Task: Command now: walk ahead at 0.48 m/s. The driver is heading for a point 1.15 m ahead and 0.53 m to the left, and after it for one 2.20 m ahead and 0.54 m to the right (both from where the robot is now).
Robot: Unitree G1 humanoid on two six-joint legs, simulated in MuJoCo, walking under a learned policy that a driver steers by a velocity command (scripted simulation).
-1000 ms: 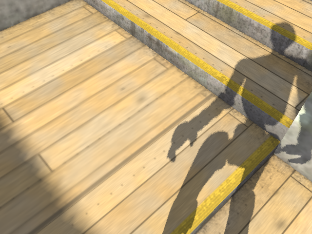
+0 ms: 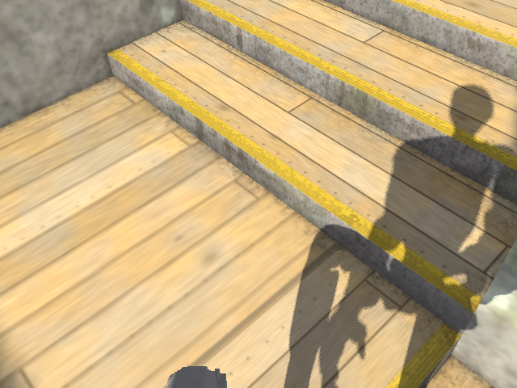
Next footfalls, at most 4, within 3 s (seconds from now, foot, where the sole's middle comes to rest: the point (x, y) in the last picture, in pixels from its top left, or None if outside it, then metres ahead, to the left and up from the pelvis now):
0.20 left None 0.31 0.08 -0.67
0.76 right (294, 328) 0.66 -0.02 -0.67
1.30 left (159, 287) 0.78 0.35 -0.67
1.78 right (156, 195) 1.12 0.41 -0.67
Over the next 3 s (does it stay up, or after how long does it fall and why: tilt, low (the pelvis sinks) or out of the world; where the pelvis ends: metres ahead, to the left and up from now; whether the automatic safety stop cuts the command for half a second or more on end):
stays up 1.07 0.48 0.11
